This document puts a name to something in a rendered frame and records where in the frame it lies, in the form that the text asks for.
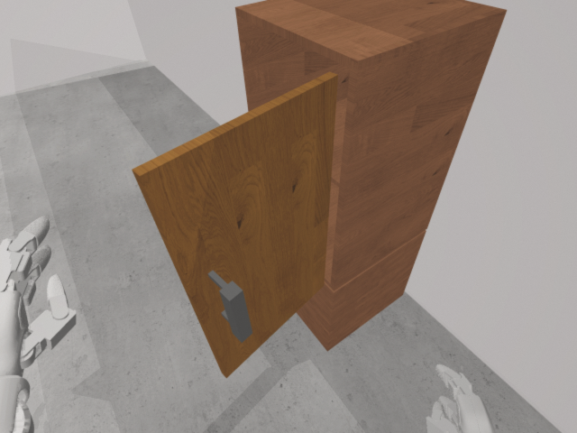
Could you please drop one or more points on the handle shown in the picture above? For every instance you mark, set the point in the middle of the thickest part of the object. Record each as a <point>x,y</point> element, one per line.
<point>235,309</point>

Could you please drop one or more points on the robot left hand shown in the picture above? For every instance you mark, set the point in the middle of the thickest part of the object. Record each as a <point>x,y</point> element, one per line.
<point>20,266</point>

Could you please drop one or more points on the cupboard door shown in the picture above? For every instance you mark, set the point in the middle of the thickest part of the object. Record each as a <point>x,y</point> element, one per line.
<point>249,200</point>

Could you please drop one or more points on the robot left forearm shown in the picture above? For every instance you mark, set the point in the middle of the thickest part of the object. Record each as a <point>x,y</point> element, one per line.
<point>15,416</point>

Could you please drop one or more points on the robot right hand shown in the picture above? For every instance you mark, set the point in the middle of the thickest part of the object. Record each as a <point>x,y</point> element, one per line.
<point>468,415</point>

